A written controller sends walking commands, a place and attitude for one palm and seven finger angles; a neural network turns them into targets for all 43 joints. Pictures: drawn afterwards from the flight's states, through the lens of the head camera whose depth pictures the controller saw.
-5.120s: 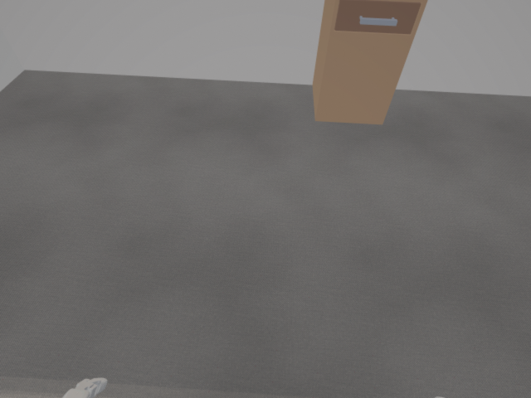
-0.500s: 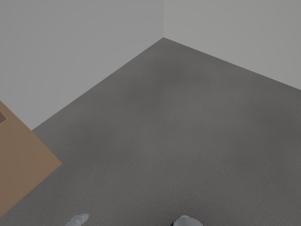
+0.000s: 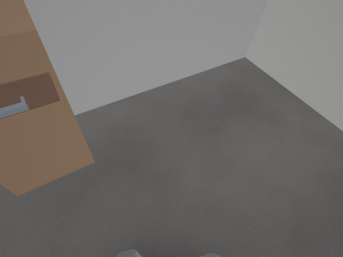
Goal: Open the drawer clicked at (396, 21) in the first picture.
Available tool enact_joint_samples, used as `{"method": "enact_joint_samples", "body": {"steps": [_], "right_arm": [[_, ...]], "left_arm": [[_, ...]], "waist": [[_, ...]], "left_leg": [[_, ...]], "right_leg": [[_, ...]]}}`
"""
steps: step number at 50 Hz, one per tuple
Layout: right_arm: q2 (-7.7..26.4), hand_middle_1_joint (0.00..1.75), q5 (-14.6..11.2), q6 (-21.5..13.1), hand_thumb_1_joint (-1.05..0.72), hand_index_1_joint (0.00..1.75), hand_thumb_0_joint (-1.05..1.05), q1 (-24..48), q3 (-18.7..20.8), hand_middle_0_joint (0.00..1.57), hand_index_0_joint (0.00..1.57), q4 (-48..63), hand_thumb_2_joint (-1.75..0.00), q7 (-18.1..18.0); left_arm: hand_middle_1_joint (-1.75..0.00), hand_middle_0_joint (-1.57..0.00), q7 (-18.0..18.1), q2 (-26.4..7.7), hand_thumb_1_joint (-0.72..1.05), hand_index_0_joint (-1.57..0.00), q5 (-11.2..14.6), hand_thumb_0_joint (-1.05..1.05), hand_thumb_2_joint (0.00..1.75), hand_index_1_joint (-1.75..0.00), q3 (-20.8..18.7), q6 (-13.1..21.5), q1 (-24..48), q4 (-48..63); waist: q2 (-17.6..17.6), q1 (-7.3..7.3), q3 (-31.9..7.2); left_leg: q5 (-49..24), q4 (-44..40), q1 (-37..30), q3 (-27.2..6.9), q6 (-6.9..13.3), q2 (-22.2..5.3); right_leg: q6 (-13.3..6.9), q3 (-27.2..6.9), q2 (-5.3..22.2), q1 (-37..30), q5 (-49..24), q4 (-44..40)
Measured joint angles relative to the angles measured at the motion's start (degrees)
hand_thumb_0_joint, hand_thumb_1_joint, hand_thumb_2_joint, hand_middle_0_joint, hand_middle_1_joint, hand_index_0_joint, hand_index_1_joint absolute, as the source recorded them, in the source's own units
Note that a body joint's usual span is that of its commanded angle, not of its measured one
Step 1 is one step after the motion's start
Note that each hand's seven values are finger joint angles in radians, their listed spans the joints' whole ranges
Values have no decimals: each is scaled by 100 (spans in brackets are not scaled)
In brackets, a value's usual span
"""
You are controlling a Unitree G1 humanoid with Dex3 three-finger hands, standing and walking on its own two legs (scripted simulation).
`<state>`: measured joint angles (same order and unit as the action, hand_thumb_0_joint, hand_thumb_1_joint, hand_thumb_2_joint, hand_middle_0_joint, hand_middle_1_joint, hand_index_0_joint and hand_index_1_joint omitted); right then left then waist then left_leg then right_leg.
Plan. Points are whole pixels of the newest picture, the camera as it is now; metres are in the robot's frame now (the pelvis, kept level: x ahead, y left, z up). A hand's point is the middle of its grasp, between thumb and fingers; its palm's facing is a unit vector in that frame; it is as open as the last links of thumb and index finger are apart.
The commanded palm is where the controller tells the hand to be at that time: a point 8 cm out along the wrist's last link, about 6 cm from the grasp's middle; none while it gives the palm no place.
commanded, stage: turn to face it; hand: left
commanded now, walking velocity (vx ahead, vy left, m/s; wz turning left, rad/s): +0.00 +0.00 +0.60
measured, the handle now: out of the picture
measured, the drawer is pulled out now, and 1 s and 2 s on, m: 0.00 0.00 0.00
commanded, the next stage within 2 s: take the last steps up to it in 0.86 s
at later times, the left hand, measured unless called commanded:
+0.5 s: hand out of the picture +0.03 +0.16 -0.12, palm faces +0.31 -0.91 -0.29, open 7.4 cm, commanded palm none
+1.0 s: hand out of the picture -0.13 +0.18 -0.15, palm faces +0.54 -0.80 -0.25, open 7.4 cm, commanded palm none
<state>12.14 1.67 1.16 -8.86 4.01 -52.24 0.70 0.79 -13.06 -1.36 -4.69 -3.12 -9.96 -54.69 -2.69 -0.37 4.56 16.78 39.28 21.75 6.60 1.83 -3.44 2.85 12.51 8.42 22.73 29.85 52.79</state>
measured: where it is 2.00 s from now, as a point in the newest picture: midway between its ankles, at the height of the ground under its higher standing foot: outside the picture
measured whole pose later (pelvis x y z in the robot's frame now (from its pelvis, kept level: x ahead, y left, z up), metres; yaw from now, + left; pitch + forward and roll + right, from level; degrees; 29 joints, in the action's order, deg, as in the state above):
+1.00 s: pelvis -0.06 -0.02 +0.02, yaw +30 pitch -1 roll -1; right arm 10.7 1.1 1.8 -7.4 1.8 -54.4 -0.2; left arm 0.6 -15.1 -1.0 -3.7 -3.8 -12.7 -56.2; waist -1.6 1.3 5.0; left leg 13.0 26.6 12.6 2.3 2.5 0.5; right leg 4.3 2.8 5.2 23.6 24.9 55.3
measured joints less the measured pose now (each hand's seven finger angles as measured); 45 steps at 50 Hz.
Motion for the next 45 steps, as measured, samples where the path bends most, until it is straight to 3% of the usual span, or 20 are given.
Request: {"method": "enact_joint_samples", "body": {"steps": [3,6,13,16,18,21,24,26,30,34,37,38,41,45], "right_arm": [[9,30,-7,-3,-91,30,0,-20,-31,20,19,29,-90,-54],[20,30,-25,9,-91,30,0,-55,-57,20,20,1,-90,-74],[42,30,-18,85,-91,30,0,-103,-31,20,20,-22,-90,-33],[90,30,-27,160,-90,30,0,-117,10,20,20,-28,-90,-7],[156,30,-65,216,-90,30,0,-136,61,20,20,-24,-90,11],[257,30,-47,333,-91,30,0,-141,151,20,20,-66,-90,25],[322,30,-28,375,-91,30,0,-96,188,20,20,-91,-90,77],[332,30,-34,374,-91,30,0,-77,189,20,20,-89,-90,97],[323,30,-49,401,-91,30,0,-4,145,20,19,-121,-90,99],[291,30,-84,372,-91,30,0,153,67,19,19,-127,-90,77],[250,30,-99,266,-91,30,0,236,-1,19,19,-72,-90,60],[253,30,-91,205,-91,30,0,236,-23,20,19,-39,-90,62],[74,30,-62,77,-91,30,0,311,-96,20,19,-28,-90,19],[-58,30,-51,56,-91,30,0,259,-185,20,20,-86,-90,-72]], "left_arm": [[-29,-20,-35,-124,91,-20,-2,0,90,-30,-62,-44,-15,2],[-29,-20,-54,-190,91,-20,13,1,90,-30,-72,-11,-64,62],[-29,-20,-2,-162,91,-20,70,1,90,-30,-15,-6,25,218],[-29,-20,4,-81,91,-20,99,1,90,-30,53,64,108,343],[-29,-20,14,2,91,-20,72,1,90,-30,102,162,111,438],[-29,-20,25,171,90,-20,23,0,90,-30,212,214,47,525],[-30,-20,30,271,90,-21,4,0,90,-30,274,215,-62,526],[-30,-20,32,303,90,-21,-12,0,90,-30,300,213,-109,490],[-30,-20,10,305,90,-21,-38,0,90,-30,332,229,-197,420],[-30,-20,-18,207,90,-21,-65,0,90,-30,302,221,-302,311],[-30,-20,-21,64,90,-21,-45,0,90,-30,228,178,-405,180],[-30,-20,-23,13,90,-21,-18,0,90,-30,197,148,-466,153],[-30,-20,16,-218,90,-21,10,0,90,-30,113,-42,-436,-13],[-29,-20,-1,-293,91,-20,31,1,90,-30,68,-106,-361,-162]], "waist": [[29,6,44],[84,32,34],[328,-67,4],[444,-113,-19],[552,-101,-52],[616,-101,-73],[556,-102,-67],[482,-113,-49],[319,-48,6],[181,89,81],[99,144,85],[108,151,42],[-105,228,131],[-29,221,116]], "left_leg": [[-150,-355,-74,-152,23,131],[-409,-792,-215,-282,44,264],[-645,-1058,-264,-733,-52,421],[-647,-902,-136,-979,-164,494],[-454,-561,53,-1132,-233,529],[723,1059,542,-1018,-327,616],[591,2434,850,-779,-449,497],[510,2655,834,-672,-529,371],[699,1989,457,-518,-607,187],[898,934,-55,-372,-554,149],[425,-198,-574,-218,-473,175],[124,-617,-745,-199,-324,160],[171,-471,-661,-182,-33,266],[-70,-842,-804,-311,10,289]], "right_leg": [[114,-607,-214,484,-311,993],[188,-909,-274,577,-612,991],[213,-1154,-452,66,-425,-310],[158,-1127,-576,-372,-723,-1281],[-14,-1011,-628,-659,-1158,-1937],[-288,-747,-498,-745,-1188,-1874],[-320,-555,-352,-929,-1273,-2092],[-316,-425,-256,-1012,-1331,-2202],[-286,-187,-68,-1058,-1376,-2271],[-203,0,98,-956,-1355,-2141],[-79,141,217,-811,-1257,-1866],[-25,184,240,-705,-1176,-1673],[90,-393,110,-202,-149,-472],[122,-801,-191,202,-309,574]]}}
